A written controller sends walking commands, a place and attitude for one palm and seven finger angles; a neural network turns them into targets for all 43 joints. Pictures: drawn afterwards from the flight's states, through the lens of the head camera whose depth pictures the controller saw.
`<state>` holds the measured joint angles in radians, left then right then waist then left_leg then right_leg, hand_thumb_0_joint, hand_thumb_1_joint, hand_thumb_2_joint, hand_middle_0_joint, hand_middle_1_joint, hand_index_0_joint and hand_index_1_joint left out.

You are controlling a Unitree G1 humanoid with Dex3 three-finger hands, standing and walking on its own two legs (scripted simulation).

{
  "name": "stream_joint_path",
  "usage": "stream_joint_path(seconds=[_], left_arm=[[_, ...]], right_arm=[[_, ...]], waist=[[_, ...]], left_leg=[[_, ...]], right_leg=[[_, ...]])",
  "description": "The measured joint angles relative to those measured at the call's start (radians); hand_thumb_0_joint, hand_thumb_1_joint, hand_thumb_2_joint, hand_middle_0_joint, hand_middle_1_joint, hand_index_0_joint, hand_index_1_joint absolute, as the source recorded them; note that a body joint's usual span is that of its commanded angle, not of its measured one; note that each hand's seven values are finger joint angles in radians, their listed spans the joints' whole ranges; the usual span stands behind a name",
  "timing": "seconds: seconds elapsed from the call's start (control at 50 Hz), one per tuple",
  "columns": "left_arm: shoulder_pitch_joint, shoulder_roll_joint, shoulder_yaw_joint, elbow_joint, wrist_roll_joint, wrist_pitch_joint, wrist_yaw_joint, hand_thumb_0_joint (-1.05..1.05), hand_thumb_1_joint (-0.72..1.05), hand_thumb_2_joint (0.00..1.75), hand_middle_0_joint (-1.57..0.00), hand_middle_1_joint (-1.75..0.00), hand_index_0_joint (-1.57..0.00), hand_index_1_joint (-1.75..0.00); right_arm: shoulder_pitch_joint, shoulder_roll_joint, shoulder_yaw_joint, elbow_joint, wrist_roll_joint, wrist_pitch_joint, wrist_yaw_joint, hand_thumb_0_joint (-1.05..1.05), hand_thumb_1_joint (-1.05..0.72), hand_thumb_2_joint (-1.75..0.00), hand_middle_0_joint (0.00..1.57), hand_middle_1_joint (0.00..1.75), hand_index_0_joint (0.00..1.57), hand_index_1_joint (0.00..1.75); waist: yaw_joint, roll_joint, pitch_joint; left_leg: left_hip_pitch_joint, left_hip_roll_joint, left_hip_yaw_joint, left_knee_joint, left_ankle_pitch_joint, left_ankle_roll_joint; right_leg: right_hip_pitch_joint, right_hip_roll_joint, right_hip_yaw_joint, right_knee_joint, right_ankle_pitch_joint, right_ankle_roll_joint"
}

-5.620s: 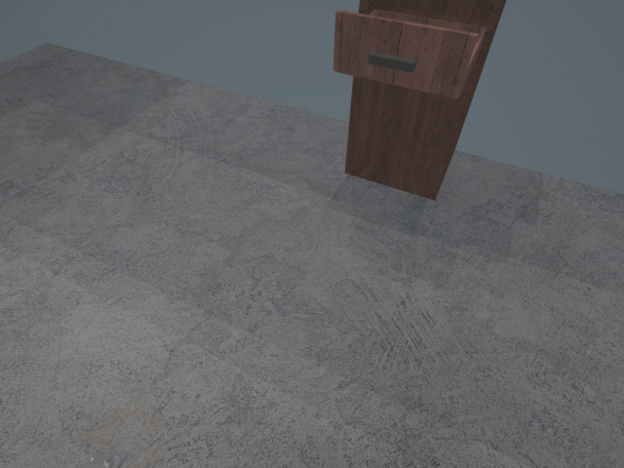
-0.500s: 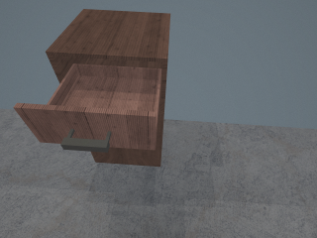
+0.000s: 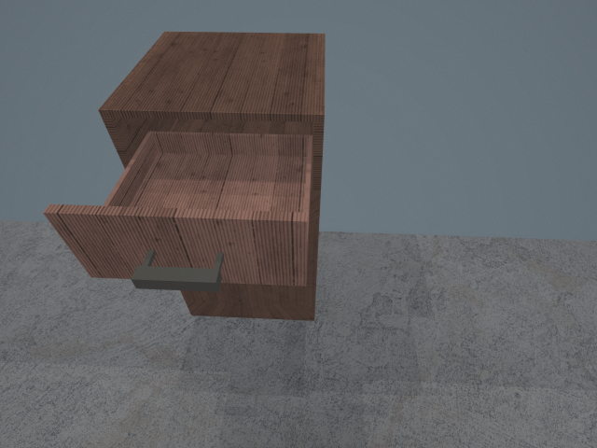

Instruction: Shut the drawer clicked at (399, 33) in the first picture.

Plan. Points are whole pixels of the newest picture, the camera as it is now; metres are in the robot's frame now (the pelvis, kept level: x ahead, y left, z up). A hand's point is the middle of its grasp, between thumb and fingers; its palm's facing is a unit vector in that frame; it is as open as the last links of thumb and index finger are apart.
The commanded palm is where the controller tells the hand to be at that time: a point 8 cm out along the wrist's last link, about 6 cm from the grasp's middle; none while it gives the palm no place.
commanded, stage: look again from close up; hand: left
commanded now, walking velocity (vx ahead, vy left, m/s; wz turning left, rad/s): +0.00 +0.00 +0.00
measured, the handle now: (181, 267) +0.40 +0.22 -0.02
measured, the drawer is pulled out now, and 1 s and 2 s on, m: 0.28 0.28 0.28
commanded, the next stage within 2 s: shuffle to correct the standing spot in 0.32 s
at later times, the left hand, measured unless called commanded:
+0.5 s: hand out of the picture +0.03 +0.18 -0.17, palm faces +0.02 -0.98 -0.20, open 7.4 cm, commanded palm none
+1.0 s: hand out of the picture +0.08 +0.17 -0.17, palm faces +0.07 -0.97 -0.22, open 7.4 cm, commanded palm none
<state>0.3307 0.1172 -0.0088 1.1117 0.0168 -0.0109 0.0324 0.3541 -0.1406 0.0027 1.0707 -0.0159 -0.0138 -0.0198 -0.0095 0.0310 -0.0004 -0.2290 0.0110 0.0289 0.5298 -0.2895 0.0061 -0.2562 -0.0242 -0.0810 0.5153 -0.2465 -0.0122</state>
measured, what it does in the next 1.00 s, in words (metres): shifts its weight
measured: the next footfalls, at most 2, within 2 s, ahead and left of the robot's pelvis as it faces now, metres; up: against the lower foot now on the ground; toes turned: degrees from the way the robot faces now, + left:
none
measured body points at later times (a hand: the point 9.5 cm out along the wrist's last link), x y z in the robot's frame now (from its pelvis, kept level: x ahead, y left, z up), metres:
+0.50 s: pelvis +0.02 +0.01 +0.00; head +0.03 +0.00 +0.45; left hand +0.03 +0.23 -0.15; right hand +0.02 -0.21 -0.16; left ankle +0.00 +0.11 -0.74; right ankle +0.02 -0.11 -0.74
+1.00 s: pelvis +0.08 +0.00 +0.01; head +0.11 -0.01 +0.45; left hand +0.07 +0.23 -0.15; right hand +0.08 -0.22 -0.16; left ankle +0.00 +0.11 -0.72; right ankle +0.02 -0.11 -0.73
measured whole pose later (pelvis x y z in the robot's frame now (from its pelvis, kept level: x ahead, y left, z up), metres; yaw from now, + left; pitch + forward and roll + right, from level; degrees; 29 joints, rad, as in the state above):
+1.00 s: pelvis +0.08 +0.00 +0.01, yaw +0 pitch -1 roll +2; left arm 0.29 0.14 0.02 1.09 0.01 -0.01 0.05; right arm 0.28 -0.14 0.00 1.11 -0.01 -0.01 -0.05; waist 0.03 -0.01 0.06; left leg -0.12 -0.02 0.06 0.55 -0.29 0.01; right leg -0.16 -0.06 -0.07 0.57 -0.33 0.00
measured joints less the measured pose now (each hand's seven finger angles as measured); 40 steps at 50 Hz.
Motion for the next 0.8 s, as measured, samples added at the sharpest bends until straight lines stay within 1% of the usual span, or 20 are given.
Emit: stream_joint_path(seconds=[0.08,0.2,0.46,0.64,0.74,0.8], left_arm=[[-0.024,0.018,0.0,-0.02,-0.003,-0.004,-0.001,0.01,0.91,0.9,-0.2,-0.3,-0.2,-0.3],[-0.052,0.037,0.002,-0.039,-0.005,-0.003,0.0,0.01,0.91,0.9,-0.2,-0.3,-0.2,-0.3],[-0.062,0.033,0.0,-0.014,-0.006,0.002,-0.001,0.01,0.91,0.9,-0.2,-0.3,-0.2,-0.3],[-0.017,0.024,0.007,0.001,0.007,0.004,-0.015,0.01,0.91,0.9,-0.2,-0.3,-0.2,-0.3],[0.005,0.019,0.018,0.003,0.006,-0.01,-0.018,0.01,0.91,0.9,-0.2,-0.3,-0.2,-0.3],[0.015,0.021,0.026,0.004,0.004,-0.014,-0.013,0.01,0.91,0.9,-0.2,-0.3,-0.2,-0.3]], right_arm=[[-0.007,0.009,0.015,0.003,-0.001,-0.002,-0.001,0.01,-0.92,-0.9,0.2,0.3,0.2,0.3],[-0.023,0.001,0.021,0.019,-0.001,-0.004,0.001,0.02,-0.93,-0.9,0.2,0.3,0.2,0.3],[-0.069,-0.016,0.022,0.049,0.003,-0.012,-0.005,0.01,-0.91,-0.9,0.2,0.3,0.2,0.3],[-0.053,-0.013,0.017,0.057,-0.003,-0.001,0.002,0.01,-0.91,-0.9,0.2,0.3,0.2,0.3],[-0.036,-0.008,0.016,0.058,-0.003,-0.008,0.002,0.01,-0.91,-0.9,0.2,0.3,0.2,0.3],[-0.04,-0.001,0.016,0.062,-0.002,-0.01,-0.003,0.01,-0.91,-0.9,0.2,0.3,0.2,0.3]], waist=[[0.007,0.0,-0.006],[0.011,-0.004,0.004],[0.015,-0.02,0.04],[0.02,-0.028,0.026],[0.02,-0.023,0.031],[0.026,-0.034,0.038]], left_leg=[[0.026,-0.019,0.006,-0.032,0.011,0.011],[0.048,-0.034,0.013,-0.069,0.024,0.019],[0.086,-0.034,0.016,-0.101,0.021,0.018],[0.086,-0.025,0.014,-0.041,-0.043,0.011],[0.072,-0.014,-0.001,0.022,-0.099,0.005],[0.075,-0.013,-0.002,0.046,-0.127,0.0]], right_leg=[[0.014,-0.018,0.007,-0.005,-0.003,0.011],[0.024,-0.031,0.015,-0.019,-0.001,0.02],[0.055,-0.03,0.018,-0.039,-0.009,0.023],[0.052,-0.023,0.016,0.027,-0.077,0.011],[0.054,-0.015,0.001,0.066,-0.126,0.006],[0.058,-0.017,0.0,0.088,-0.153,0.007]])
